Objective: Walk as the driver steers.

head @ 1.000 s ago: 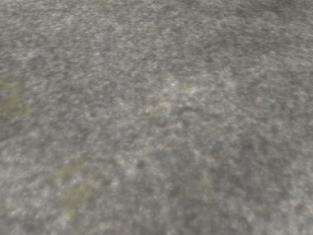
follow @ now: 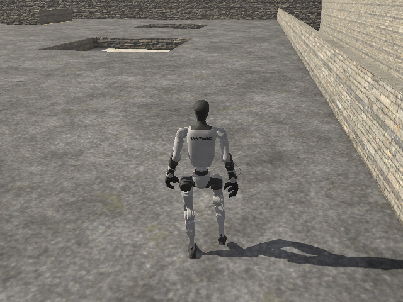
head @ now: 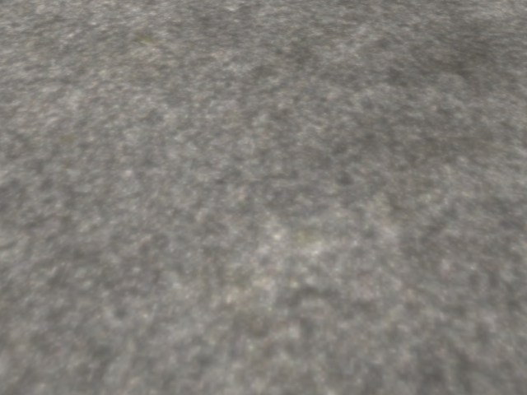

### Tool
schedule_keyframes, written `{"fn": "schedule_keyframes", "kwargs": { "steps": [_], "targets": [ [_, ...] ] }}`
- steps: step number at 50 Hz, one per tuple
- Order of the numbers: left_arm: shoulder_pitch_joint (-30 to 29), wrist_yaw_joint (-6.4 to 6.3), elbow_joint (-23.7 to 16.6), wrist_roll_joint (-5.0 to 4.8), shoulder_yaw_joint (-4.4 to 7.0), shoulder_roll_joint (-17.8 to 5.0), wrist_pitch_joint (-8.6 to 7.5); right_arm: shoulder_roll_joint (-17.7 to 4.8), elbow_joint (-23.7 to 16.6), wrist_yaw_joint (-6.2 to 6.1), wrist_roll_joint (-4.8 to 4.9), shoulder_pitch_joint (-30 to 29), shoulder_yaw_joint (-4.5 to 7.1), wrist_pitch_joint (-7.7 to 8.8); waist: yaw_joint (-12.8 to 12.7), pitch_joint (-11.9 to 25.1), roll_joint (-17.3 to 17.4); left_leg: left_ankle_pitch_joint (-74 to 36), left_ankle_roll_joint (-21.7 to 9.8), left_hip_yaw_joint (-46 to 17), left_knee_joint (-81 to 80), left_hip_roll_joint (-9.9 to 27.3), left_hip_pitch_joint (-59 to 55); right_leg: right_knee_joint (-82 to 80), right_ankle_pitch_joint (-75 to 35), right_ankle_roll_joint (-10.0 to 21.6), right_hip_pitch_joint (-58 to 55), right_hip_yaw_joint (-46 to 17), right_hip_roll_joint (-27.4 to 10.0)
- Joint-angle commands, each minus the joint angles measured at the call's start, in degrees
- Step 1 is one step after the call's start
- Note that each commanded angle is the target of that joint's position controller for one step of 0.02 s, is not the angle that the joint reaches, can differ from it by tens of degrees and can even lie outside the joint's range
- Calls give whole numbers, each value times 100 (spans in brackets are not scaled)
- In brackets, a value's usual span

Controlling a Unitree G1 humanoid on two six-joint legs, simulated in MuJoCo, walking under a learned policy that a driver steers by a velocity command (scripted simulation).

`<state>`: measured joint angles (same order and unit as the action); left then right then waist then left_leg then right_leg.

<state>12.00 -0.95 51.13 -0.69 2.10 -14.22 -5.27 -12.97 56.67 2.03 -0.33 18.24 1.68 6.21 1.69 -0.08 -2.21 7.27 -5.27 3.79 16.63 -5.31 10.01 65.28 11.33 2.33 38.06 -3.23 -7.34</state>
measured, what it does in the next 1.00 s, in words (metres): walks ahead: right foot, then left foot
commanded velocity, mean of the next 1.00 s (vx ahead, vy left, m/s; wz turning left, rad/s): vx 0.50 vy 0.00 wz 0.00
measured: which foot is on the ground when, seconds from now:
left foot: down 0.00-0.32, up 0.34-0.84, down 0.86-1.00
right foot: up 0.00-0.28, down 0.30-0.88, up 0.90-1.00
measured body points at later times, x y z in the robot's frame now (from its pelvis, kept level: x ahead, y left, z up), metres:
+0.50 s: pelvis +0.28 -0.08 +0.00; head +0.29 -0.10 +0.45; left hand +0.33 +0.18 -0.12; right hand +0.37 -0.35 -0.14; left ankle +0.29 +0.08 -0.66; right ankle +0.30 -0.16 -0.74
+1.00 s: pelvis +0.55 -0.01 -0.01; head +0.58 +0.00 +0.44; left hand +0.59 +0.25 -0.15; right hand +0.66 -0.28 -0.13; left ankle +0.61 +0.07 -0.74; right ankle +0.47 -0.17 -0.65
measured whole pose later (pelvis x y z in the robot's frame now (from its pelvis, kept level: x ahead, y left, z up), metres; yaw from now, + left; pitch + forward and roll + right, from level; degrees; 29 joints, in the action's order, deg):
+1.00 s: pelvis +0.55 -0.01 -0.01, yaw +1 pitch +1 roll +0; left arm 16.8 -0.2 55.1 -1.4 2.9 -14.7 -5.6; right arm -13.9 51.9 1.9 0.0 10.3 3.1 5.6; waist 0.1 -1.4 -1.7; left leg 8.5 -3.8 3.6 26.3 -1.9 19.4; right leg 68.0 19.9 2.8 25.1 -1.6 -3.4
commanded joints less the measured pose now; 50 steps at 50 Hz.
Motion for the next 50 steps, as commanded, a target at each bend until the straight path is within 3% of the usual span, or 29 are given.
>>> {"fn": "schedule_keyframes", "kwargs": {
  "steps": [1,5,10,12,13,14,15,16,17,18,19,20,21,23,26,32,37,40,41,42,43,44,45,46,47,48,50],
  "targets": [
    [201,-39,-240,73,78,-264,18,-752,-312,-112,6,-234,118,105,-270,-320,435,-400,-979,-1175,-1183,1591,632,-801,-927,-155,105,-6,-239],
    [-736,36,-486,18,38,-166,-51,-913,-215,-200,99,233,145,28,70,-313,434,-485,-727,-913,-1087,1512,104,-2471,-1759,-200,-69,212,20],
    [-1433,212,-771,-57,16,-249,-102,-972,-26,-216,154,651,181,-94,276,-472,513,-337,-647,-1023,-675,1874,-835,-3340,-1239,-93,-50,243,185],
    [-1297,269,-803,-58,56,-376,-153,-1040,-17,-229,157,599,216,-155,124,-389,591,-638,-555,-1103,-358,2009,-1087,-3575,-770,68,-384,294,282],
    [-981,277,-740,-53,112,-484,-177,-1080,-41,-231,153,485,226,-187,-90,-221,652,-1317,-478,-1044,6,1968,-1096,-3692,-605,165,-892,420,424],
    [-241,261,-519,-43,236,-688,-191,-1009,-74,-229,126,382,195,-219,-470,203,604,-2260,-347,-811,887,1693,-986,-3817,-563,309,-1867,572,620],
    [934,216,-224,-6,393,-1106,-202,-784,-196,-226,43,329,97,-217,-912,1041,289,-2050,-144,-484,2459,1341,-154,-3654,-708,634,-3568,-7,99],
    [1692,204,-73,83,558,-1772,-152,-112,-299,-171,21,922,-110,-90,-813,1875,-1157,171,323,-66,4813,360,2294,-3999,-93,1538,-5907,-2509,-1336],
    [1776,227,-48,71,428,-1308,-147,-335,-204,-141,119,925,-76,71,-851,2241,-1268,2402,264,-961,5750,249,3125,-4781,377,1739,-6154,-3955,-1626],
    [1236,226,-139,39,308,-953,-160,-889,-358,-119,272,386,70,154,-742,1365,-858,2067,133,-1058,6078,618,3608,-4821,385,1400,-5440,-3141,-1436],
    [659,226,-282,31,231,-742,-146,-930,-461,-141,279,3,86,165,-568,881,-438,1496,96,-887,5895,950,3487,-4922,-51,1201,-4590,-2281,-1203],
    [274,255,-342,48,170,-559,-137,-850,-488,-178,198,-193,108,128,-405,498,-118,1090,128,-791,5514,1143,3258,-5147,-451,1101,-3827,-1709,-944],
    [106,280,-342,82,125,-422,-150,-770,-481,-205,141,-148,142,44,-215,314,-183,813,151,-806,5165,1311,2903,-5354,-684,987,-3324,-1274,-714],
    [208,306,-210,98,129,-412,-176,-504,-414,-218,121,59,125,-105,-61,198,-243,555,227,-711,4909,1338,2549,-5608,-1130,1020,-2886,-842,-523],
    [529,229,-21,103,191,-634,-183,-512,-589,-243,76,-355,161,-170,-69,-23,-92,-42,355,-686,4254,1373,3033,-5758,-1793,1091,-2966,-495,-512],
    [1016,86,199,33,194,-736,-94,-364,-960,-165,91,-1626,124,-113,-411,-291,-116,-1373,409,-462,2263,1163,3012,-5927,-1477,889,-3246,-43,-359],
    [1409,43,465,-18,236,-781,14,-396,-1242,-20,149,-2326,93,-50,-575,-560,-126,-1046,261,-454,1537,1051,3187,-5647,-1457,855,-4109,-80,-694],
    [1276,9,488,-32,290,-882,90,-548,-1272,58,154,-2154,144,10,-354,-389,-222,-440,56,-322,1303,881,2618,-5174,-2319,727,-4404,-68,-819],
    [1154,6,461,-27,305,-937,114,-677,-1185,53,148,-1789,212,23,-135,-143,-313,-306,-34,-158,1263,690,1973,-4760,-3244,659,-4372,8,-752],
    [1039,9,432,-8,280,-878,149,-877,-932,26,138,-985,338,23,277,316,-278,-343,-171,12,1180,477,878,-3839,-4011,532,-4163,214,-486],
    [1005,14,330,52,203,-722,152,-1231,-641,-26,103,112,478,15,683,1074,-10,-493,-450,-540,1383,966,-873,-2367,-3354,342,-3186,429,-172],
    [1682,86,268,76,4,-60,40,-1812,-490,-59,1,883,623,-24,521,1981,1356,316,-1383,-3150,1063,2479,-3223,40,-698,-102,-768,613,807],
    [1631,124,361,-2,4,-153,-124,-1430,-480,-46,50,868,488,-37,530,2368,1619,776,-1548,-4684,140,2824,-3439,1004,2076,-61,63,-279,1052],
    [1086,147,195,-165,146,-673,-217,-1118,-544,-49,103,362,389,-22,457,1463,1289,956,-1201,-3897,54,2629,-2709,1360,1836,61,595,-381,676],
    [654,121,66,-194,160,-748,-244,-903,-683,-54,102,-181,320,-23,287,881,854,647,-985,-3056,-66,2423,-1767,1150,1271,122,553,-184,334],
    [438,71,31,-118,192,-704,-212,-712,-733,-28,58,-573,260,-15,97,454,509,227,-865,-2461,-281,2185,-878,757,829,107,292,-74,108],
    [667,22,86,-39,224,-471,-38,-509,-688,14,-22,-773,198,22,-235,239,719,-116,-736,-1803,-647,1839,17,243,397,92,-399,-100,-129]
  ]
}}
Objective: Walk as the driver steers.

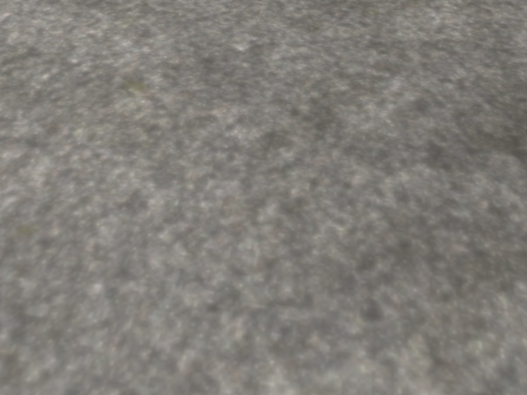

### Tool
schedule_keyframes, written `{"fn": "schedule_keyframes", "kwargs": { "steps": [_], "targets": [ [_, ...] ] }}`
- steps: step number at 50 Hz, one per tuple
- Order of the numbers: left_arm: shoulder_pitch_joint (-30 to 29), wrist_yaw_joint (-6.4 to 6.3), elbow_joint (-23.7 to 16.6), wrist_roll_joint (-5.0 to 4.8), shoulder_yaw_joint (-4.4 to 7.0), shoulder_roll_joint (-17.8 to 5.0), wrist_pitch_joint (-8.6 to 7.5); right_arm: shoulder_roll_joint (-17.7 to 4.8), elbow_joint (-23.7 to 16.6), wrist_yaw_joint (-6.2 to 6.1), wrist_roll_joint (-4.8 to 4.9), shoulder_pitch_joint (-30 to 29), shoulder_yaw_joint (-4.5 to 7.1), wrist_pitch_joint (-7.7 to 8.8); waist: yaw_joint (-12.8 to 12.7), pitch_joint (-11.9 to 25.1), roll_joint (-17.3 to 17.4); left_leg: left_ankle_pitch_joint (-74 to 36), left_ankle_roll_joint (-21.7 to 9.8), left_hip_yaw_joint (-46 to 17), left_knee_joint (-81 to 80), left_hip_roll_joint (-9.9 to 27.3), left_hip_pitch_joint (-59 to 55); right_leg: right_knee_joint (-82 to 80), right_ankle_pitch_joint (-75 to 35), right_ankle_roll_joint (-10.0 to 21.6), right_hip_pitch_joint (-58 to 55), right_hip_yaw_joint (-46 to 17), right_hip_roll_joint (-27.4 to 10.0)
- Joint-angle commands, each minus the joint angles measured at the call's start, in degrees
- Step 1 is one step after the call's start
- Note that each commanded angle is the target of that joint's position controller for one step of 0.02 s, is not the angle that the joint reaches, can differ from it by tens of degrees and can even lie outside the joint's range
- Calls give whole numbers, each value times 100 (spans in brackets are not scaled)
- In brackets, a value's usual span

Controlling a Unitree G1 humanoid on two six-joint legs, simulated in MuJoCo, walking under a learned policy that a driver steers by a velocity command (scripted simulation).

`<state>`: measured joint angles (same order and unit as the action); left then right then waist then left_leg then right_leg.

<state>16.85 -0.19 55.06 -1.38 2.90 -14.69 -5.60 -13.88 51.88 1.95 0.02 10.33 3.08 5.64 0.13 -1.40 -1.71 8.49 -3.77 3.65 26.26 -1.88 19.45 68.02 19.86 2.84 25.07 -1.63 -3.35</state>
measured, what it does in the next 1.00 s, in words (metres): walks ahead: right foot, then left foot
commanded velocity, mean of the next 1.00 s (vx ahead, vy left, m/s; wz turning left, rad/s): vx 0.18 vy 0.00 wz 0.17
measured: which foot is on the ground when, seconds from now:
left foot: down 0.00-0.38, up 0.40-0.70, down 0.72-1.00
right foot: up 0.00-0.34, down 0.36-0.74, up 0.76-1.00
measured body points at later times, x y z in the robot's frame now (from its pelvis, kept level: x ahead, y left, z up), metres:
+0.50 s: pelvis +0.21 -0.04 -0.01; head +0.25 -0.05 +0.44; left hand +0.36 +0.20 -0.13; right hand +0.25 -0.30 -0.16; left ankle +0.12 +0.10 -0.68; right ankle +0.32 -0.13 -0.74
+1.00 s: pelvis +0.24 -0.03 +0.01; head +0.28 -0.01 +0.45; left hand +0.36 +0.27 -0.11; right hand +0.36 -0.30 -0.11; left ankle +0.24 +0.08 -0.74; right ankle +0.28 -0.16 -0.70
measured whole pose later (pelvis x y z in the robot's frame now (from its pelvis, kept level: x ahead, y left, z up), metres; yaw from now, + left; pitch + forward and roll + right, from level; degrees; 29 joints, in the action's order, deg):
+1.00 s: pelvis +0.24 -0.03 +0.01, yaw +13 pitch +3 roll -1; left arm 1.3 -2.9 51.1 -1.0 4.7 -15.9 -0.5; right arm -15.4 51.6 -3.0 0.8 13.3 5.5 -0.4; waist 2.3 -2.0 -0.4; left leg 11.2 -1.0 -5.8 25.4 -1.3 16.7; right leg 43.5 21.4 -2.3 24.5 -2.4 2.1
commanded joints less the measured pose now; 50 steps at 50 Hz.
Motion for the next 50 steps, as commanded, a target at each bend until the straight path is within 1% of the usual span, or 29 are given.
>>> {"fn": "schedule_keyframes", "kwargs": {
  "steps": [1,4,7,10,13,15,17,18,19,20,21,22,23,24,26,28,32,35,36,37,38,39,40,42,43,44,46,48,50],
  "targets": [
    [280,-64,-275,39,133,-293,60,-458,-145,20,-47,104,71,96,-129,322,666,-432,-940,-1600,-1730,1438,-750,-157,-536,10,799,-208,-543],
    [-167,-94,-455,91,172,-331,129,-716,17,-80,-41,420,128,114,-109,72,505,-955,-1025,-1269,-1939,1428,-777,-853,-1181,-145,1297,-168,-601],
    [-765,-66,-643,125,170,-278,101,-734,112,-180,-26,653,110,52,16,-62,459,-1610,-880,-937,-1907,1316,-1015,-1909,-2024,-239,1545,-90,-524],
    [-1274,-1,-758,139,82,-81,55,-757,212,-230,-19,835,82,-12,170,-61,503,-2712,-648,-373,-1638,1036,-913,-3041,-2655,-243,835,241,-174],
    [-1563,75,-839,115,55,-122,59,-770,376,-256,8,1052,69,-106,284,13,591,-2894,-622,-418,-1275,1187,-1371,-3523,-2704,-193,609,228,0],
    [-1549,126,-872,141,77,-262,29,-792,431,-282,30,978,83,-168,197,92,671,-3050,-549,-581,-884,1342,-1737,-3790,-2334,-52,500,141,60],
    [-907,128,-668,202,172,-506,-24,-847,417,-311,77,709,111,-212,-198,406,636,-3276,-346,-616,-151,1232,-1901,-4325,-2485,144,-316,210,231],
    [-440,94,-496,259,269,-818,-56,-777,408,-307,29,856,91,-207,-293,778,321,-2988,-133,-456,622,847,-1723,-4455,-4112,281,-1219,124,78],
    [39,63,-424,371,312,-1165,-49,-434,379,-280,-111,1302,-22,-153,-159,1599,-414,-985,142,-303,1993,414,-495,-3791,-6547,786,-3078,-803,-944],
    [200,64,-343,324,205,-860,31,78,623,-232,-50,2009,-198,-139,-73,2369,-1420,2758,443,-425,3465,-68,578,-3841,-7181,1736,-4142,-2029,-2036],
    [208,104,-366,207,108,-529,96,-429,693,-210,50,1830,-71,-188,-203,2409,-852,3269,493,-923,3982,97,708,-4111,-5930,1684,-3733,-2175,-1861],
    [-255,103,-435,149,92,-533,128,-624,546,-232,141,1326,-4,-263,-146,1759,-565,3014,520,-864,4106,277,1040,-4404,-4640,1461,-3042,-1882,-1662],
    [-705,79,-520,171,54,-473,150,-600,482,-298,132,948,18,-362,-67,1244,-228,2682,564,-766,3943,453,1081,-4702,-3588,1275,-2276,-1649,-1454],
    [-1080,53,-581,207,21,-403,170,-561,450,-364,79,772,47,-471,64,895,-156,2397,596,-761,3575,603,852,-4997,-2795,1122,-1513,-1429,-1303],
    [-1417,23,-589,320,41,-451,238,-318,500,-451,30,882,14,-614,264,663,-517,2002,623,-564,2625,581,64,-5353,-1866,924,-541,-963,-925],
    [-1378,-27,-519,352,33,-402,251,-194,615,-486,18,1028,-11,-669,284,791,-596,1619,596,-449,1996,533,-426,-5436,-1506,930,-389,-647,-865],
    [-1444,-222,-540,173,162,-816,396,-493,399,-443,-2,669,95,-740,242,689,-580,882,395,-123,1465,379,-564,-5504,-106,876,-374,-594,-1062],
    [-1428,-341,-520,61,215,-822,517,-481,279,-393,-48,620,143,-754,278,387,-433,779,42,-106,968,383,-542,-5311,436,604,-378,-457,-1053],
    [-1406,-357,-503,23,216,-739,542,-530,230,-376,-83,646,160,-753,308,214,-166,488,-170,-395,418,541,-535,-4955,398,370,-308,-230,-882],
    [-1201,-356,-517,72,194,-525,564,-898,131,-401,-107,648,237,-741,111,114,824,89,-530,-1450,-466,1227,-455,-3893,414,-24,-118,432,-311],
    [-1525,-391,-661,77,184,-371,567,-1314,77,-412,-53,680,348,-702,206,-257,1831,424,-1079,-2710,-1216,1819,-303,-2999,361,-306,472,935,618],
    [-1912,-396,-793,144,206,-438,544,-1260,45,-443,-142,783,350,-583,408,-264,1809,76,-1298,-3207,-1394,2063,-507,-1815,1057,-320,886,362,648],
    [-1761,-353,-772,123,255,-473,539,-1130,-1,-473,-168,669,329,-464,218,-76,1459,-480,-1247,-2925,-1225,1964,-690,-1122,1084,-314,1057,-2,580],
    [-1427,-330,-603,155,316,-566,534,-1062,-217,-479,22,177,360,-363,-22,216,835,-1502,-926,-2376,-824,1669,-1036,-807,712,-367,1164,-182,449],
    [-1462,-328,-599,172,321,-543,516,-942,-261,-485,71,116,338,-376,-33,382,713,-1833,-846,-2231,-720,1580,-1161,-910,559,-405,1073,-175,409],
    [-1527,-324,-627,148,294,-442,496,-885,-264,-484,83,158,335,-411,-19,477,714,-2028,-815,-2121,-653,1467,-1229,-1164,418,-450,966,-106,438],
    [-1683,-310,-680,75,233,-305,457,-942,-249,-511,85,331,384,-486,91,592,870,-2116,-812,-2096,-551,1348,-1475,-1886,234,-513,793,-73,488],
    [-1724,-278,-707,31,202,-327,435,-1105,-298,-536,87,345,453,-550,159,688,1034,-2068,-851,-2221,-537,1339,-1450,-2495,136,-548,376,-73,547],
    [-1553,-233,-682,-9,215,-461,429,-1182,-396,-531,97,179,486,-599,115,717,1191,-2059,-843,-2411,-557,1325,-1264,-3016,74,-552,-125,-60,600]
  ]
}}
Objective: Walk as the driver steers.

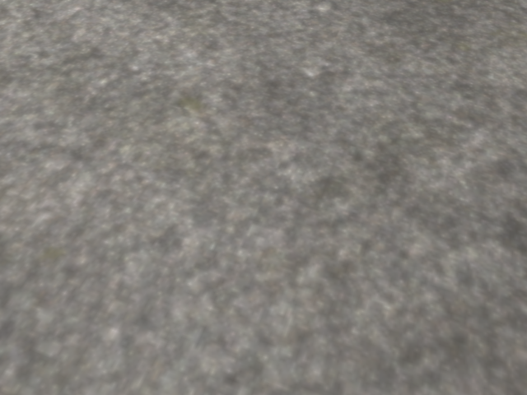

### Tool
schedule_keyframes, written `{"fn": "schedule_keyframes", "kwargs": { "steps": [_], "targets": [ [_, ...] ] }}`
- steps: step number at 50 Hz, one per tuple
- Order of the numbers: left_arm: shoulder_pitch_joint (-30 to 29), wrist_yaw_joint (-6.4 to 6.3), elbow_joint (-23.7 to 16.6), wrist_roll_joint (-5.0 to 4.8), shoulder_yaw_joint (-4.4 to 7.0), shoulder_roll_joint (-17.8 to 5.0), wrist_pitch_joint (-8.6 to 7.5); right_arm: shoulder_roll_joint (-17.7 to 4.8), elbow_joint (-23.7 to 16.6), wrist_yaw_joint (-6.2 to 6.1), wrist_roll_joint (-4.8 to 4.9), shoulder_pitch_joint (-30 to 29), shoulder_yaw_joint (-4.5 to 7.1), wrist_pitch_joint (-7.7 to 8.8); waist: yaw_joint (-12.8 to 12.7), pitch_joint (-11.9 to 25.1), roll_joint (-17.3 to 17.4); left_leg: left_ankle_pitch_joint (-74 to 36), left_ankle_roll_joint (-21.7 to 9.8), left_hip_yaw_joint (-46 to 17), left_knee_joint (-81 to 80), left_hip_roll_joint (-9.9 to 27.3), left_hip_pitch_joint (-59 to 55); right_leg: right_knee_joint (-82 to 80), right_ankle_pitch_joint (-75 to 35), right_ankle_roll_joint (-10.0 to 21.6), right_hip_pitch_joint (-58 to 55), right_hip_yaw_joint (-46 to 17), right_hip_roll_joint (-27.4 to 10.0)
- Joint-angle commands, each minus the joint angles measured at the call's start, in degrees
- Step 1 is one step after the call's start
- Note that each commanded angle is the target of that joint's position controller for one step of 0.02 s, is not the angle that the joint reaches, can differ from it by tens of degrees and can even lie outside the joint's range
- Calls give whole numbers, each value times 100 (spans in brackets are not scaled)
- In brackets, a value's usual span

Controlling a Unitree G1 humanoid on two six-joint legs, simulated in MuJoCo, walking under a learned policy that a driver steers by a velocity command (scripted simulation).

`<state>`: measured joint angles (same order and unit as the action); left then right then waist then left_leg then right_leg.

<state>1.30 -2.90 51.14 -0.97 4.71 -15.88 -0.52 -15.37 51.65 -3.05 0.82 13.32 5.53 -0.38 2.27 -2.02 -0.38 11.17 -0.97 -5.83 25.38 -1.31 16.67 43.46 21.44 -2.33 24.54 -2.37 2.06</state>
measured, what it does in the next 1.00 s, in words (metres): walks ahead: right foot, then left foot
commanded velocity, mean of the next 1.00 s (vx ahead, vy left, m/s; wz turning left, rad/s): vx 0.21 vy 0.00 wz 0.16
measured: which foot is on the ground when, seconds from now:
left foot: down 0.00-0.08, up 0.10-0.44, down 0.46-0.92, up 0.94-1.00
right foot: up 0.00-0.08, down 0.10-0.48, up 0.50-0.88, down 0.90-1.00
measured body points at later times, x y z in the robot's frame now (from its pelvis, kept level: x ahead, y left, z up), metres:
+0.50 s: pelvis +0.01 +0.00 -0.01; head +0.02 +0.01 +0.44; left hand +0.04 +0.29 -0.14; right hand +0.17 -0.24 -0.13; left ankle -0.03 +0.11 -0.75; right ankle +0.01 -0.13 -0.74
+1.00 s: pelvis +0.19 -0.03 -0.01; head +0.22 -0.04 +0.43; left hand +0.29 +0.25 -0.12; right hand +0.26 -0.31 -0.15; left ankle +0.03 +0.10 -0.66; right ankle +0.26 -0.11 -0.74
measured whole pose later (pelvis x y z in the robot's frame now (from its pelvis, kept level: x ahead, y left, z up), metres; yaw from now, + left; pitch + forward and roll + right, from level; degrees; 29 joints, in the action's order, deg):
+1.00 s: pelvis +0.19 -0.03 -0.01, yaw +6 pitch +2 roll +1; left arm 7.7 2.7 51.3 -1.1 3.5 -16.4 -5.2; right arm -16.0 51.3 -0.7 1.3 18.4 3.8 5.1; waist 0.7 -1.7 1.0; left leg 25.0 -0.9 -2.2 61.0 1.8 15.6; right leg 32.1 11.4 4.0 22.7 2.0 1.7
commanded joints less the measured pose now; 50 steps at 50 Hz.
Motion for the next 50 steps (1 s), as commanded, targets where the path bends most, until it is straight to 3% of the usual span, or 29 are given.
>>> {"fn": "schedule_keyframes", "kwargs": {
  "steps": [1,3,4,5,6,7,8,10,15,17,18,21,23,24,25,26,27,29,31,35,39,42,44,45,46,47,48,49,50],
  "targets": [
    [138,67,-264,-60,49,-411,-86,-1031,-423,-25,35,-223,243,-20,-156,777,1109,-2298,-1076,-1566,-448,1231,-920,-897,-193,-24,-314,17,79],
    [617,144,-137,-50,95,-505,-117,-972,-553,-37,112,-515,216,-81,-460,762,1035,-1850,-774,-1554,-201,944,-652,-2206,-1152,84,-1124,126,72],
    [840,158,-81,3,163,-705,-113,-793,-601,-59,97,-434,165,-114,-452,889,741,-1050,-499,-1379,192,678,-155,-2525,-1584,233,-1877,-116,-361],
    [905,108,-119,120,237,-1083,-66,-333,-632,-51,15,-171,53,-137,-232,1050,-666,953,-142,-621,1607,-41,892,-2540,-2664,695,-2685,-1288,-1661],
    [720,144,-243,360,240,-1295,-57,-464,-825,-39,13,-71,112,-66,-150,873,-1597,2697,106,-216,2585,-536,1886,-2682,-3477,1673,-2326,-2558,-2680],
    [504,138,-384,392,172,-1046,-110,-941,-762,-1,-7,-81,229,-18,-108,785,-1110,2508,186,-461,3642,-165,1864,-2761,-3324,1962,-2065,-2467,-2722],
    [191,129,-460,326,99,-742,-147,-1121,-634,10,34,-23,310,-41,6,625,-700,2093,228,-468,4040,-133,1864,-2660,-3101,1721,-1897,-1817,-2296],
    [18,125,-504,149,42,-600,-159,-903,-491,-46,-23,55,288,-145,18,408,-554,1489,387,-418,4322,-119,1917,-2598,-2791,1412,-1766,-1131,-1790],
    [521,42,-191,130,-12,-621,-111,-435,-745,2,4,-462,70,-111,-261,430,-786,1016,609,-4,2805,66,1393,-2662,-2924,1518,-1995,-511,-1545],
    [473,55,-161,114,17,-799,-90,-300,-826,67,-30,-654,-44,-95,-339,470,-928,1134,605,336,1892,232,676,-2639,-2847,1482,-1751,-366,-1515],
    [554,79,-130,103,43,-905,-77,-360,-837,94,-18,-691,-48,-88,-394,464,-992,1161,588,488,1582,202,415,-2602,-2870,1498,-1676,-393,-1535],
    [752,166,-23,-37,41,-945,-73,-436,-602,184,25,-330,-30,-68,-272,366,-843,316,267,889,136,6,-659,-2729,-524,1339,-1113,-515,-1459],
    [807,234,16,2,-49,-692,-123,-653,-474,163,23,50,26,-41,-78,346,-607,527,-128,525,-195,223,-1644,-2399,579,954,-387,-471,-1239],
    [596,298,-110,132,-169,-263,-187,-939,-358,121,9,607,79,-7,61,546,316,414,-475,-692,-439,1175,-2349,-1031,751,594,367,132,-775],
    [255,269,-423,52,-156,-237,-275,-1538,-178,197,-24,1023,242,44,227,355,1757,1770,-1306,-2299,-1247,2107,-2251,7,1213,347,1530,829,-47],
    [-209,244,-507,-52,-13,-753,-340,-1238,-252,244,-110,958,171,214,428,-150,1239,2345,-1620,-2859,-1686,2269,-1963,1043,1302,363,1972,243,-375],
    [-2,272,-460,-148,52,-870,-363,-987,-309,233,-130,633,89,340,157,-332,1114,2532,-1448,-2489,-1738,2128,-1800,1382,822,471,2133,53,-596],
    [325,302,-246,-99,80,-795,-394,-753,-417,224,-12,225,26,464,-60,-389,968,2073,-1143,-1856,-1910,1801,-1758,1378,35,518,2168,17,-794],
    [267,350,-197,-32,58,-584,-449,-623,-391,208,-52,291,-14,495,-87,-288,773,1092,-1008,-1242,-2010,1550,-1654,1136,-713,436,1930,111,-827],
    [-73,413,-253,20,-43,-312,-450,-761,-301,200,-38,537,38,514,26,-230,714,203,-971,-415,-2014,1300,-1274,-102,-1593,208,1260,323,-678],
    [-428,472,-405,-21,-109,-384,-425,-945,-173,224,27,778,92,535,126,-377,754,206,-982,-256,-1957,1474,-1036,-847,-1721,237,732,390,-575],
    [-256,528,-443,-59,-86,-589,-452,-1023,-135,231,73,714,124,505,-64,-380,761,168,-881,-238,-1758,1712,-1278,-1111,-1484,464,436,382,-578],
    [435,533,-258,-59,15,-763,-442,-1027,-166,216,46,579,120,455,-462,-36,716,-1070,-665,147,-903,1541,-1236,-1203,-1319,671,-547,631,-324],
    [1277,508,13,-77,152,-980,-432,-839,-160,199,-2,659,56,430,-800,477,481,-1984,-487,548,323,1214,-1004,-1263,-1224,843,-1626,652,-185],
    [2184,465,169,-58,285,-1456,-416,-560,-333,165,-143,782,-66,418,-1040,1206,-580,-1102,-165,993,2432,844,54,-1507,-796,1253,-3011,-871,-1203],
    [2454,539,252,-36,314,-1803,-420,-15,-508,191,-125,1209,-206,558,-684,1725,-2228,1983,146,670,4131,-183,1996,-2792,896,2143,-4263,-3992,-2188],
    [2066,571,117,-50,154,-1279,-485,-618,-506,217,43,808,-97,702,-780,1306,-1359,1915,17,11,4858,126,2651,-3193,1362,1973,-3978,-4212,-2198],
    [1659,564,-25,0,87,-1034,-522,-849,-636,257,158,346,-42,802,-719,725,-944,1385,-170,52,4903,407,2957,-3106,940,1780,-3424,-3451,-2052],
    [1328,562,-151,55,53,-938,-532,-804,-641,233,109,166,-56,844,-583,518,-358,893,-238,90,4652,653,2715,-3084,270,1663,-2831,-2848,-1817]
  ]
}}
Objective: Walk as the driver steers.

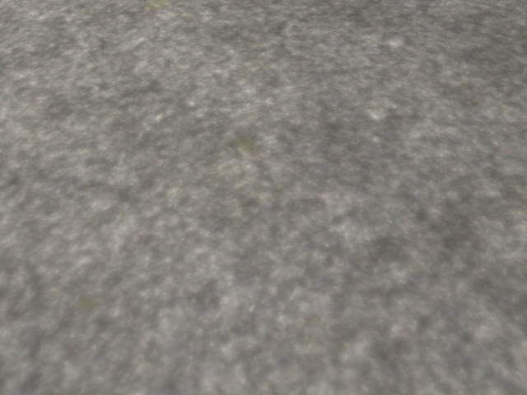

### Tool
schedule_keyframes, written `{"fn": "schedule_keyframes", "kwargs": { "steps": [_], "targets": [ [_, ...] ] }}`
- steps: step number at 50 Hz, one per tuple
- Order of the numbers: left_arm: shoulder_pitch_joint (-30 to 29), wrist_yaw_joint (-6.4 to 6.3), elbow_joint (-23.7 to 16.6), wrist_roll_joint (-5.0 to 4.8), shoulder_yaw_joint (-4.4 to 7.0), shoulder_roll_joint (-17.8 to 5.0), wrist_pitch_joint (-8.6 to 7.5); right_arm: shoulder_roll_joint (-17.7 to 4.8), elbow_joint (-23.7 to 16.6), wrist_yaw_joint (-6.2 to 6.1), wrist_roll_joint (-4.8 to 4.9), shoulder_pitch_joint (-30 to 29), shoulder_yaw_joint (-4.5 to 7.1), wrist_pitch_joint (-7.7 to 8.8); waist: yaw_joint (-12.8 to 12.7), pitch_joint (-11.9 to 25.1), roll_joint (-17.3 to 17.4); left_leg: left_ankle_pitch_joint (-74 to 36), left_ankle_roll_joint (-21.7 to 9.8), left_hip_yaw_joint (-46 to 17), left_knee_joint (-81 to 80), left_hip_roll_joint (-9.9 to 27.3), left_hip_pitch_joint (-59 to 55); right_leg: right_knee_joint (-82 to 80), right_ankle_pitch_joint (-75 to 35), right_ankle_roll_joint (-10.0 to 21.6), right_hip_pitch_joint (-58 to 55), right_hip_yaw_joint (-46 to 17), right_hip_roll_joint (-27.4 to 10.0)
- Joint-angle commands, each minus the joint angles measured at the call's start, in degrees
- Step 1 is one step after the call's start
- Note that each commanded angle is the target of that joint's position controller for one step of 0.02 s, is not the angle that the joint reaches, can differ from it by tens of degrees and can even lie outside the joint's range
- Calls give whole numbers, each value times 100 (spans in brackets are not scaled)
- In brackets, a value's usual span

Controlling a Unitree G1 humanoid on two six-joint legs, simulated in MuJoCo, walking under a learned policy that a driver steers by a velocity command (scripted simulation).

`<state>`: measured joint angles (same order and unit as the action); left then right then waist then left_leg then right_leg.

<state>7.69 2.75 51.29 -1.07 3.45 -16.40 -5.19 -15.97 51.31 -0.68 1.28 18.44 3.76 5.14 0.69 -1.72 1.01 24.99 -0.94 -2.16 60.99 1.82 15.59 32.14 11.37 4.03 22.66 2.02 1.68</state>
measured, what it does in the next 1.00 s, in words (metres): walks ahead, turning right: left foot, then right foot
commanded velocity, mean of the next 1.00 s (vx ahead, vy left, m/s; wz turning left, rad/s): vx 0.33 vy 0.00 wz -0.53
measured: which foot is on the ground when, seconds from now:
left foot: up 0.00-0.40, down 0.42-0.90, up 0.92-1.00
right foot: down 0.00-0.44, up 0.46-0.88, down 0.90-1.00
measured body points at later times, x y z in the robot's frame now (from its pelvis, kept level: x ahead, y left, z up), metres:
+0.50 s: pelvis +0.29 +0.01 +0.00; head +0.32 +0.00 +0.44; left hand +0.36 +0.29 -0.13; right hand +0.45 -0.28 -0.08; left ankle +0.40 +0.10 -0.73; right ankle +0.09 -0.08 -0.66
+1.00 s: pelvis +0.43 -0.06 +0.00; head +0.46 -0.11 +0.45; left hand +0.73 +0.07 -0.07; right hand +0.40 -0.39 -0.12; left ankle +0.44 +0.10 -0.65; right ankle +0.45 -0.18 -0.73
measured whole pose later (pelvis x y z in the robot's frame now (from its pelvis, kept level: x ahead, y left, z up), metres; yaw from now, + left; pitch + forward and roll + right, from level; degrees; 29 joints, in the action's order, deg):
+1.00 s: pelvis +0.43 -0.06 +0.00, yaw -33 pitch +2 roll +2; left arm 7.7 1.1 33.6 -0.2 4.3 -18.0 0.6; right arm -18.6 44.0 -0.3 0.2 5.7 3.9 1.2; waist 0.2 -5.0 0.9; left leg 31.1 2.5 0.8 64.8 1.2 25.6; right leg 31.3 8.8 3.7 25.0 -1.0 2.0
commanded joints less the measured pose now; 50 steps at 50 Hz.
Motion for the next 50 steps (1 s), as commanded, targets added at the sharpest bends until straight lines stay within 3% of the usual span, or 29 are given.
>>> {"fn": "schedule_keyframes", "kwargs": {
  "steps": [1,2,4,8,12,16,19,20,21,22,23,24,25,26,27,29,33,37,42,43,44,45,46,47,48,49,50],
  "targets": [
    [483,-11,-244,95,144,-773,-58,-700,-631,-29,-57,-436,147,293,-287,309,-323,-818,-225,-274,658,493,2593,-2011,778,995,-2127,-2840,-1567],
    [396,-34,-282,136,102,-668,-56,-655,-659,-30,-109,-417,162,259,-145,296,-419,-1031,-202,-311,378,580,2250,-2138,514,971,-1799,-2572,-1395],
    [465,-99,-296,79,104,-674,-58,-557,-717,-36,-155,-463,165,177,-60,208,-527,-1218,-46,-235,-130,547,2069,-2355,82,1051,-1518,-2253,-1254],
    [886,-270,-242,32,166,-866,-46,-466,-1032,-63,-186,-1283,142,113,-215,-81,-388,-2259,290,-173,-1563,366,2359,-2436,-722,988,-1409,-1842,-1101],
    [1287,-352,-201,-24,175,-835,37,-290,-1282,66,-123,-2099,52,185,-495,-171,-509,-3187,338,-50,-2807,51,1844,-2281,-763,786,-1188,-1607,-870],
    [1657,-391,-155,-66,190,-814,140,-396,-1504,194,-69,-2578,35,274,-607,-170,-517,-3063,267,-157,-3390,-108,1716,-1768,-889,742,-1767,-2012,-1062],
    [1586,-438,-238,-38,258,-917,222,-621,-1496,212,-49,-2276,90,336,-347,-49,-726,-2400,101,-151,-3571,-173,1150,-1237,-1541,617,-2050,-2329,-1217],
    [1470,-427,-309,-26,255,-895,237,-772,-1379,181,-60,-1753,163,358,-63,239,-772,-2310,-49,-33,-3724,-246,387,-781,-2223,513,-1990,-2272,-1049],
    [1323,-392,-434,22,195,-743,237,-994,-1221,132,-116,-906,261,376,367,928,-677,-2341,-320,-221,-3606,62,-964,259,-2388,341,-1609,-2069,-702],
    [1331,-377,-629,172,78,-413,225,-1384,-1128,66,-169,147,343,333,718,1959,8,-1989,-646,-1308,-3354,1142,-2674,1968,-984,133,-665,-1564,-212],
    [2278,-345,-764,-59,-41,17,150,-1572,-964,131,-211,248,375,252,125,2570,2144,-765,-1455,-4038,-4028,2335,-4193,3632,2350,-136,1360,-1193,405],
    [2058,-378,-620,-160,87,-683,164,-890,-1143,137,-171,-58,218,220,253,1895,1258,-565,-1264,-3945,-4250,2229,-3645,4233,2173,-210,1898,-1377,-53],
    [1451,-391,-730,-140,183,-965,206,-600,-1226,110,-168,-430,133,186,316,1105,616,-1717,-1058,-2768,-4200,2006,-2805,4253,1720,-286,1933,-1196,-211],
    [1205,-424,-784,-73,208,-908,254,-548,-1237,122,-211,-737,97,156,156,690,99,-3253,-987,-1931,-4178,1764,-2007,4148,1435,-405,1666,-1018,-395],
    [1116,-430,-845,9,249,-860,297,-472,-1191,140,-234,-909,81,132,8,476,83,-4309,-973,-1368,-4158,1568,-1477,3919,1343,-474,1489,-962,-508],
    [1296,-392,-916,-44,241,-565,438,-463,-1103,151,-258,-1055,84,149,-220,439,466,-4911,-970,-628,-4369,1328,-852,3585,1209,-546,1023,-779,-656],
    [881,-328,-1329,-7,157,-314,564,-806,-991,37,-178,-1226,211,74,-238,435,496,-5069,-1193,97,-4708,1395,-698,2443,372,-669,1084,-522,-751],
    [402,-160,-1585,28,151,-372,554,-924,-948,-47,-99,-1285,232,-93,-76,516,389,-4643,-1024,763,-4649,1278,-796,1269,-715,-538,581,-244,-648],
    [58,-12,-1959,44,279,-624,632,-1174,-882,-27,92,-1163,315,-248,-57,419,457,-4374,-759,859,-3825,1493,-1252,352,-131,-203,337,9,-419],
    [269,-17,-1942,53,329,-684,634,-1167,-894,-36,130,-1215,318,-273,-210,499,411,-4529,-616,986,-3340,1391,-1216,-77,-313,-77,-57,124,-264],
    [743,-75,-1829,81,443,-900,619,-1033,-851,-30,110,-1051,288,-285,-406,751,134,-4413,-373,1182,-2445,1088,-964,-557,-1009,123,-882,127,-58],
    [1192,-224,-1847,106,629,-1576,619,-839,-938,-3,-101,-795,209,-267,-488,1199,-991,-2666,96,1397,-863,622,176,-626,-3719,606,-2219,-1279,-1049],
    [989,-277,-2058,219,615,-1965,591,-480,-1157,37,-344,-556,51,-251,-103,1744,-1931,1684,484,870,930,-339,1945,-551,-4976,1969,-3289,-3505,-2406],
    [999,-204,-2114,186,501,-1508,530,-834,-1071,82,-188,-830,122,-268,-482,2214,-1042,1531,437,-181,1428,-230,2106,-823,-4113,2043,-3128,-3475,-2342],
    [696,-180,-2115,135,435,-1324,473,-927,-1153,83,-38,-1079,146,-302,-375,1662,-767,1085,344,-214,1376,-68,2295,-902,-3460,1714,-2666,-2868,-2065],
    [454,-200,-2083,36,401,-1157,474,-881,-1109,26,-86,-1114,148,-341,-236,1249,-408,651,329,-201,989,80,2323,-994,-2659,1330,-2201,-2468,-1709],
    [233,-241,-2117,4,360,-1064,518,-921,-1107,-41,-159,-1185,169,-391,-142,989,-411,335,357,-207,616,150,2183,-1109,-2160,1137,-1718,-2285,-1516]
  ]
}}
Keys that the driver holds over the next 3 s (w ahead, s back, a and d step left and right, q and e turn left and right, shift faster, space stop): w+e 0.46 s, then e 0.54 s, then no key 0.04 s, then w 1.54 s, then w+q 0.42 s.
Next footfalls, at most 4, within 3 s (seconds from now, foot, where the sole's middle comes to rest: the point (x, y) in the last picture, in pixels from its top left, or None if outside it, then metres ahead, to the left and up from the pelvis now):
0.42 left None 0.44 0.09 -0.77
0.90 right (366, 388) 0.48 -0.20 -0.77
1.32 left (284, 343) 0.60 0.00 -0.77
1.74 right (430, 317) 0.66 -0.39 -0.77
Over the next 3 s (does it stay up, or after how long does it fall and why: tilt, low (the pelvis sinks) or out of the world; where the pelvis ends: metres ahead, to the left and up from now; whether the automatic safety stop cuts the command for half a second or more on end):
stays up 1.14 -0.66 0.01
